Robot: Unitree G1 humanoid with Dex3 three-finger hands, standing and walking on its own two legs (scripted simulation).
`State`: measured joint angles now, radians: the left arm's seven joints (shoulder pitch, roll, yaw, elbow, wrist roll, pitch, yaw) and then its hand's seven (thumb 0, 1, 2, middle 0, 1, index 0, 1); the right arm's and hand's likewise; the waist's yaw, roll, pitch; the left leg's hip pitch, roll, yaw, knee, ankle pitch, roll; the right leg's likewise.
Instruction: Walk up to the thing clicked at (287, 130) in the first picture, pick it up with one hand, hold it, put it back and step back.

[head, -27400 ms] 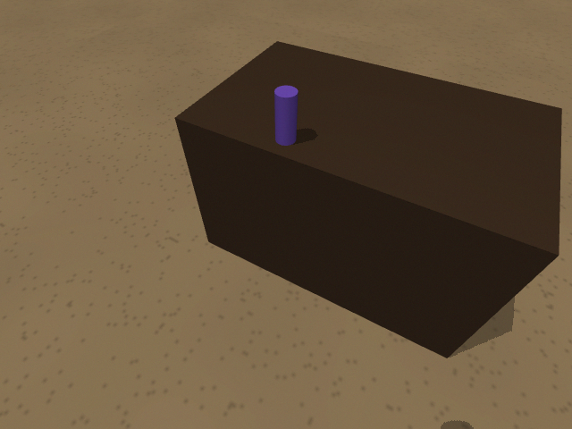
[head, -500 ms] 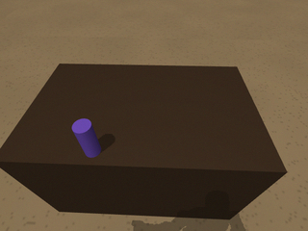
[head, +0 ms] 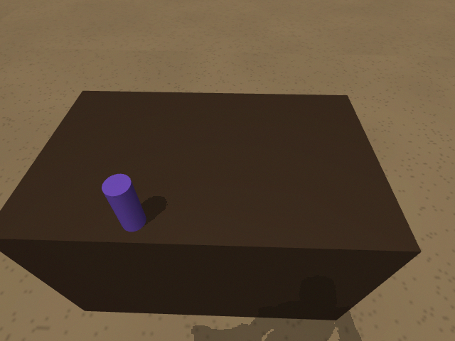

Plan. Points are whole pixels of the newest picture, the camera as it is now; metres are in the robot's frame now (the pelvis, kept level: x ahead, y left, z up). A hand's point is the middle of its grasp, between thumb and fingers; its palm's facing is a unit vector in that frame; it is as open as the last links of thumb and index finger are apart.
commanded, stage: stand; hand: left
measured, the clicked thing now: (126, 204) +0.42 +0.24 -0.06
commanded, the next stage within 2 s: step back in 0.56 s
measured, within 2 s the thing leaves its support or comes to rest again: neither
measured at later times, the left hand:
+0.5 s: hand out of the picture +0.08 +0.25 -0.16, palm faces -0.03 -0.94 -0.34, open 7.4 cm
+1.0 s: hand out of the picture +0.07 +0.31 -0.18, palm faces -0.07 -0.93 -0.36, open 7.4 cm
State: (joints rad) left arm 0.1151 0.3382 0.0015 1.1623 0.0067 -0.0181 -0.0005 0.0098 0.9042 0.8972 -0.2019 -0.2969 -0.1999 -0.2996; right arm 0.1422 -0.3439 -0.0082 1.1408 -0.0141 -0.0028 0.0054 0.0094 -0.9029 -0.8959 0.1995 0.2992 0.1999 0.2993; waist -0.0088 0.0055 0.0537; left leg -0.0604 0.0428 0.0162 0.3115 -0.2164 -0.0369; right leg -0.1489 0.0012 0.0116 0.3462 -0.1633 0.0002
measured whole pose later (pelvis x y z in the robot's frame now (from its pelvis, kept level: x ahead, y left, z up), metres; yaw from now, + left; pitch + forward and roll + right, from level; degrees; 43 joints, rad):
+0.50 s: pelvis +0.00 +0.00 +0.00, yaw +0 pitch -2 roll +0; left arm 0.10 0.34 0.00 1.14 0.00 -0.02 0.00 0.01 0.90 0.90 -0.20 -0.30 -0.20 -0.30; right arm 0.13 -0.35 0.00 1.13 -0.01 -0.01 0.00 0.01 -0.90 -0.90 0.20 0.30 0.20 0.30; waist -0.01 0.01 0.05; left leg -0.05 0.04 0.02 0.30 -0.22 -0.04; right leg -0.14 0.00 0.02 0.34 -0.16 0.00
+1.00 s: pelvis -0.08 +0.05 -0.02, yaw -1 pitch -2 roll -1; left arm 0.03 0.42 0.05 0.90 0.01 0.07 0.03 0.01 0.91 0.90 -0.20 -0.30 -0.20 -0.30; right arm 0.16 -0.35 -0.05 0.95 -0.03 0.03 0.00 0.01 -0.90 -0.90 0.20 0.30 0.20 0.30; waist -0.03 -0.07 0.20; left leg -0.26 -0.02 -0.01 0.61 -0.33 0.04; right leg -0.50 0.13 0.19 1.10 -0.50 -0.01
